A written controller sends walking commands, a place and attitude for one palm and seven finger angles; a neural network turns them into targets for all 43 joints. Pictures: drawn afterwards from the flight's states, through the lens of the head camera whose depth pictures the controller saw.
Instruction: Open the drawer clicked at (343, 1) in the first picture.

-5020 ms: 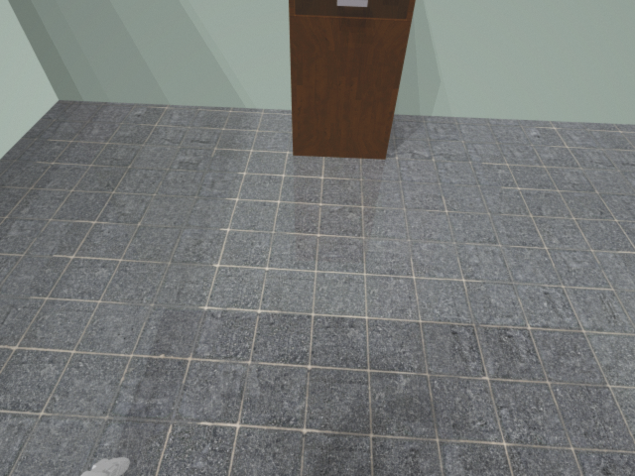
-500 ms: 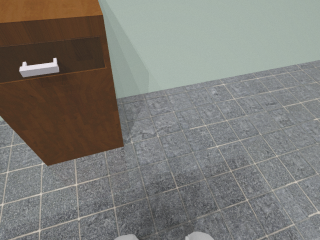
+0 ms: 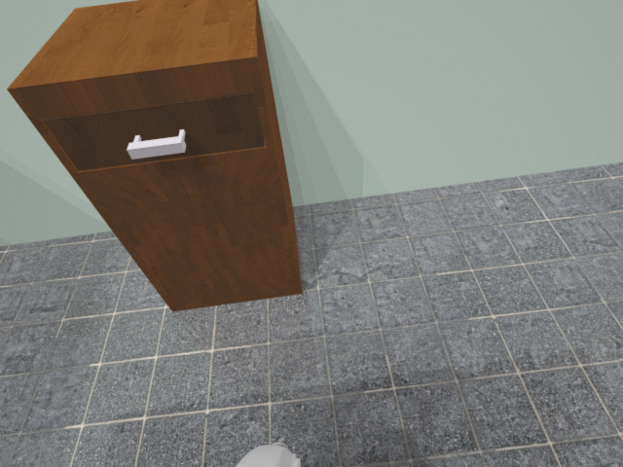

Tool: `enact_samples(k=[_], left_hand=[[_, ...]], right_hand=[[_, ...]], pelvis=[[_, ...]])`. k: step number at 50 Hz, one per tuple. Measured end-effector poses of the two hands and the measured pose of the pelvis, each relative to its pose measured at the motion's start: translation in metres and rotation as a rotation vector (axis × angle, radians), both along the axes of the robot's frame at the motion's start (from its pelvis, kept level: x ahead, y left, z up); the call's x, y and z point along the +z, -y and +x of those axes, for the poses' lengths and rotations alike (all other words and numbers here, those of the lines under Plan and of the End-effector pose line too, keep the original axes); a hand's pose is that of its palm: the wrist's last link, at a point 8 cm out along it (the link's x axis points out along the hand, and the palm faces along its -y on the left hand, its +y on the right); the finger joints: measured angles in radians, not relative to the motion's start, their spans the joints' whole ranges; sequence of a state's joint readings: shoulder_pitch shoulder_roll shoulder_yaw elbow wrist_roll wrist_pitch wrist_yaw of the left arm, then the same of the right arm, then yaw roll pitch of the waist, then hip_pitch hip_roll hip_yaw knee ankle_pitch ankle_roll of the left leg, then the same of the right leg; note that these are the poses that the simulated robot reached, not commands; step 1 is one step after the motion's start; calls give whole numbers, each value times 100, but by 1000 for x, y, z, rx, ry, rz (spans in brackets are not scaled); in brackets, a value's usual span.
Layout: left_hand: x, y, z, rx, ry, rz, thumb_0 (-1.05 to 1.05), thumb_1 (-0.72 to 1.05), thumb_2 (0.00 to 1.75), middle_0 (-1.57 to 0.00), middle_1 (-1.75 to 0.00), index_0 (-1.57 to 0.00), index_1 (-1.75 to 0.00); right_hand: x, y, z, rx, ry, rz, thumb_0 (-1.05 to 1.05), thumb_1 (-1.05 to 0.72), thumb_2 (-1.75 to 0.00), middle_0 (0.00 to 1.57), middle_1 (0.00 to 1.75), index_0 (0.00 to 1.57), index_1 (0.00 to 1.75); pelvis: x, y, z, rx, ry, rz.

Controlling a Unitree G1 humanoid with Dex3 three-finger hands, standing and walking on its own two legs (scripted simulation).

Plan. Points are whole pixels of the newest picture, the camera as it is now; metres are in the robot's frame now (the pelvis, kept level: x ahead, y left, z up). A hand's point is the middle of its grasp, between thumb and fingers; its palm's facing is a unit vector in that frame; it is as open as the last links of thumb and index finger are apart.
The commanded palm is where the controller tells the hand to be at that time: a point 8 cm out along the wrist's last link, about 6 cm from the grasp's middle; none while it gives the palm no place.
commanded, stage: take the last steps up to it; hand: left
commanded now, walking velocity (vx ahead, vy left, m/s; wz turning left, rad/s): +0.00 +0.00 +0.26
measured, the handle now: (158, 141) +0.76 +0.38 -0.01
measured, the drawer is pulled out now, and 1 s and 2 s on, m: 0.00 0.00 0.00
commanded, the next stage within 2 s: come to a stop and stand still in 1.02 s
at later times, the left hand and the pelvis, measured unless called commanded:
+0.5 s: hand out of the picture -0.07 +0.24 -0.18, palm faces +0.20 -0.96 -0.19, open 7.4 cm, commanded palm none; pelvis +0.02 +0.06 +0.00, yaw +7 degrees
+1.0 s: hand (194, 385) +0.28 +0.23 -0.17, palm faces +0.12 -0.97 -0.21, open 7.4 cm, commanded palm none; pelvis +0.19 +0.04 -0.01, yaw +7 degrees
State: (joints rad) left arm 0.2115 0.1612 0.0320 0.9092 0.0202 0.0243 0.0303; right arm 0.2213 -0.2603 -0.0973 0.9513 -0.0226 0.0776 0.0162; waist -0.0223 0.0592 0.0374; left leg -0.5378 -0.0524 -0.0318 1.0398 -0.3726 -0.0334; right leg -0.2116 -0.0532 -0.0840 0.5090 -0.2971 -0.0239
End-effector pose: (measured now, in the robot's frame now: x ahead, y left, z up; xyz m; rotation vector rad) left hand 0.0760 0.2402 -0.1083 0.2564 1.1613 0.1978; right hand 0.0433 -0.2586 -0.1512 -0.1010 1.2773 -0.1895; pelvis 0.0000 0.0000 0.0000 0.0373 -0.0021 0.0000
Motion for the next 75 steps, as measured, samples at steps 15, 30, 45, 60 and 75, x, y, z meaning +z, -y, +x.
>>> enact_samples(k=[15, 30, 45, 60, 75], left_hand=[[-20, -6, -127, 230, -181, -75, 1, 91, 90, -20, -30, -21, -30], [-39, -60, -92, 235, -233, -152, 1, 91, 90, -20, -30, -20, -30], [-39, -49, 169, 36, 51, -87, 1, 91, 90, -20, -30, -20, -30], [-28, -57, 161, 179, -103, -97, 0, 94, 90, -20, -30, -20, -30], [-45, -75, 148, 194, -245, -124, 1, 91, 90, -20, -30, -20, -30]], right_hand=[[14, -37, 67, 237, 31, -11, 0, -91, -90, 20, 30, 20, 30], [25, -94, 58, 200, 17, -66, -1, -94, -90, 21, 30, 21, 30], [-6, -89, 8, 16, -416, 33, 0, -91, -90, 20, 30, 20, 30], [9, -96, 264, 163, 0, -12, 1, -94, -90, 20, 30, 20, 30], [16, -132, 320, 187, 84, -37, -1, -92, -90, 21, 30, 21, 30]], pelvis=[[2, -13, -2, 118, -4, -6], [3, -68, 42, 134, 30, -40], [-24, -49, 159, 114, 19, -33], [1, -64, 241, 127, 23, -51], [-5, -83, 246, 82, 14, -49]])
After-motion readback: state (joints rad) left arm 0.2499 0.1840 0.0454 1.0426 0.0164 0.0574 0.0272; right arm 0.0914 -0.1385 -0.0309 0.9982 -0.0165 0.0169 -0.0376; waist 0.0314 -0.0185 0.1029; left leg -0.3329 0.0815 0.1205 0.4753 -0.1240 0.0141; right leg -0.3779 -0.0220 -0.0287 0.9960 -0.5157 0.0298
